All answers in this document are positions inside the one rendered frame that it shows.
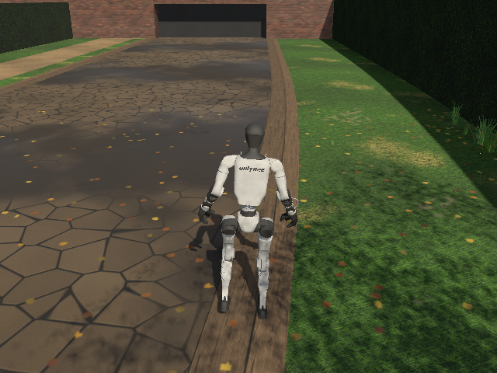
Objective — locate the right robot upper arm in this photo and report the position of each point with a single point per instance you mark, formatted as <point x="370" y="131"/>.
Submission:
<point x="280" y="178"/>

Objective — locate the robot right hand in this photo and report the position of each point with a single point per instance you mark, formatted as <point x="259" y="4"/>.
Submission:
<point x="288" y="217"/>

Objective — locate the robot right shin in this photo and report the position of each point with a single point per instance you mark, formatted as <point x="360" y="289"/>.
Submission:
<point x="263" y="284"/>

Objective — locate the right robot forearm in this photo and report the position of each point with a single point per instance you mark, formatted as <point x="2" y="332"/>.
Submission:
<point x="288" y="205"/>

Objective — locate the left robot upper arm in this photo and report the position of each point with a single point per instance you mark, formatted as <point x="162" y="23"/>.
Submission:
<point x="227" y="162"/>

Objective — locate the robot left hand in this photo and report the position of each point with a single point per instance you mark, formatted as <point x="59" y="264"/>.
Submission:
<point x="201" y="214"/>

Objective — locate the humanoid robot torso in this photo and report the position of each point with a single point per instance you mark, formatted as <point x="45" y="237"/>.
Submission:
<point x="250" y="184"/>

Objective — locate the left robot forearm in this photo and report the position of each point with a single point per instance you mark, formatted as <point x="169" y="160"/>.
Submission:
<point x="209" y="200"/>

